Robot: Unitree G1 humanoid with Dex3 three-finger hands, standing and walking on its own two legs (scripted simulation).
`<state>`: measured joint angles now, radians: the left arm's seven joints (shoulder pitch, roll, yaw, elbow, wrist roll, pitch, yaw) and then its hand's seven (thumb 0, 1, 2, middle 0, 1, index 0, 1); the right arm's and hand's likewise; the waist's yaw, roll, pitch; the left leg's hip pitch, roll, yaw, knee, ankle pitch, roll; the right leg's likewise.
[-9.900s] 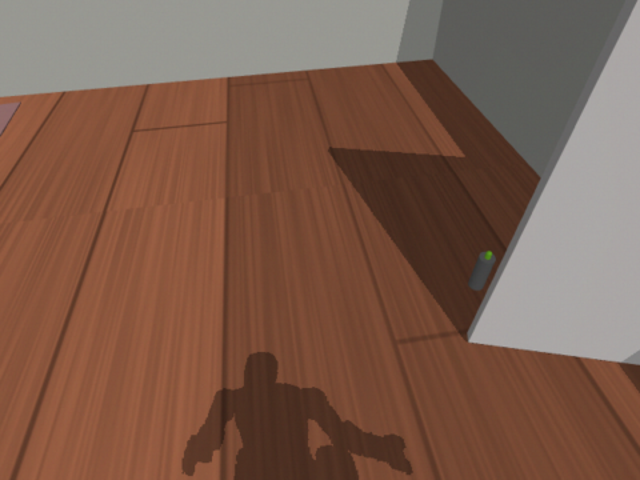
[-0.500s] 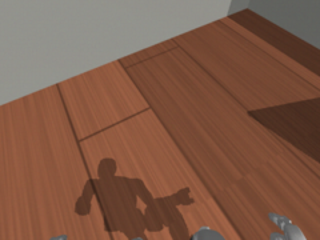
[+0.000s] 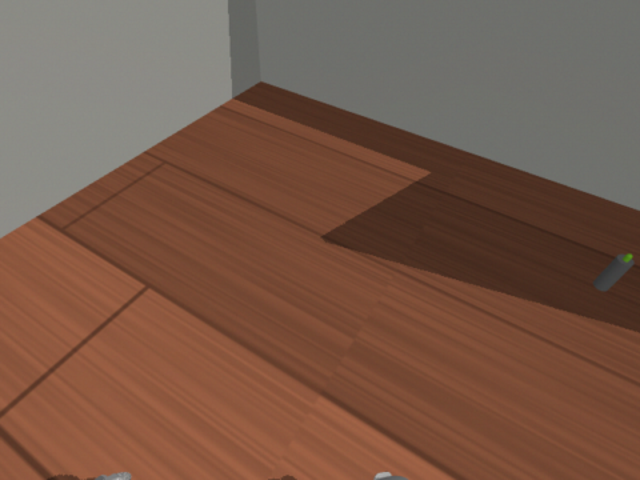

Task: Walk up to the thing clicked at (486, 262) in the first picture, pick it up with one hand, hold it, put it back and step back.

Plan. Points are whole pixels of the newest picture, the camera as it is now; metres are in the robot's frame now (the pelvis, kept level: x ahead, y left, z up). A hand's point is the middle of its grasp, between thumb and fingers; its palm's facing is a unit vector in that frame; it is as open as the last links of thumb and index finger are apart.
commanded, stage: walk up
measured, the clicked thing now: (615, 270) +0.98 -1.21 -0.68
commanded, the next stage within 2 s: none
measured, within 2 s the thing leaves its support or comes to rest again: neither
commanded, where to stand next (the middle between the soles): +0.17 -0.07 m, yaw -63 degrees
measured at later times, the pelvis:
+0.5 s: pelvis +0.04 -0.10 -0.01, yaw -25 degrees
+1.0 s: pelvis +0.13 -0.06 -0.03, yaw -44 degrees
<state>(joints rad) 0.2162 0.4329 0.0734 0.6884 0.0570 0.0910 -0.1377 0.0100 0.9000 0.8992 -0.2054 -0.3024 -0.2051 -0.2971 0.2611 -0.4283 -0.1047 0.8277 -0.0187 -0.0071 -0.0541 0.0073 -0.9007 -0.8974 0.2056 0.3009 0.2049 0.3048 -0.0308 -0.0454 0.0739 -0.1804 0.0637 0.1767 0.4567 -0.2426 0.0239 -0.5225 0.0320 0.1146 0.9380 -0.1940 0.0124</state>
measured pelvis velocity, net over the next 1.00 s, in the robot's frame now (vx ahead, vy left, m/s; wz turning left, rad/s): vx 0.13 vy -0.06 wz -0.76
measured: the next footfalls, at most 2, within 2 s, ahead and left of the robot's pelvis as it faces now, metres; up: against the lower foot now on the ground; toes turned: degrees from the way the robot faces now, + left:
right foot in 0.26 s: +0.00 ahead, -0.21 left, +0.00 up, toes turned -20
left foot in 0.74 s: +0.30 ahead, -0.06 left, +0.00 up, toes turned -34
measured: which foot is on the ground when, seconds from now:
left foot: down 0.00-0.28, up 0.30-0.72, down 0.74-1.00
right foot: up 0.00-0.24, down 0.26-0.76, up 0.78-1.00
